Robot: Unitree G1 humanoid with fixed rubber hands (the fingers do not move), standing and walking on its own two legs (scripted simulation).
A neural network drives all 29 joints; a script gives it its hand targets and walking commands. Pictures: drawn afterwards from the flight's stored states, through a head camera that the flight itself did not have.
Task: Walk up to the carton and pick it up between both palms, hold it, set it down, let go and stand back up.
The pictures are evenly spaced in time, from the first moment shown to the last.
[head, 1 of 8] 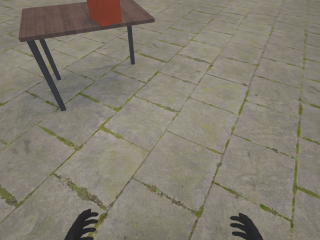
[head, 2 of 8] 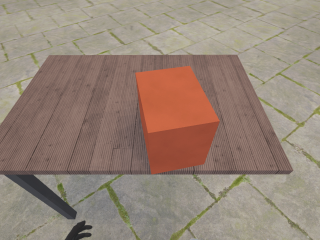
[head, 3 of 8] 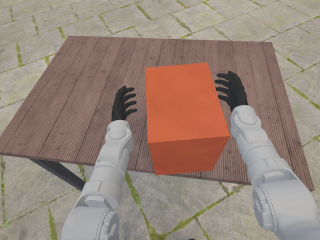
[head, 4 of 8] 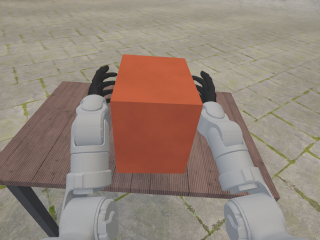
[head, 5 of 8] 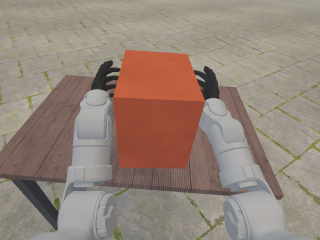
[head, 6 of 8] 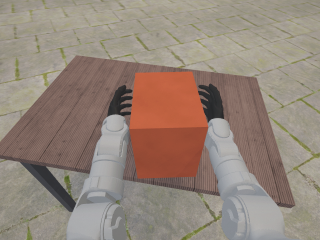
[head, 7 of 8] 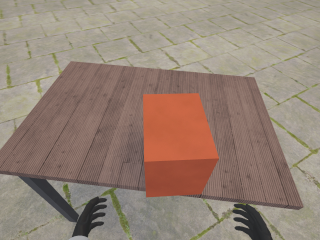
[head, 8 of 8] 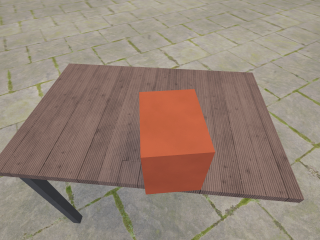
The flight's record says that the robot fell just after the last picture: no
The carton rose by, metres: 0.17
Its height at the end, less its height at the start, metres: +0.00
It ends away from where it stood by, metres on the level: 0.03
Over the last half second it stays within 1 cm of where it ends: yes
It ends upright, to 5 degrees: yes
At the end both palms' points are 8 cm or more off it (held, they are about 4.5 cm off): yes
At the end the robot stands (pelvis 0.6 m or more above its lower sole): yes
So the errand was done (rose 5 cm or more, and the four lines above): yes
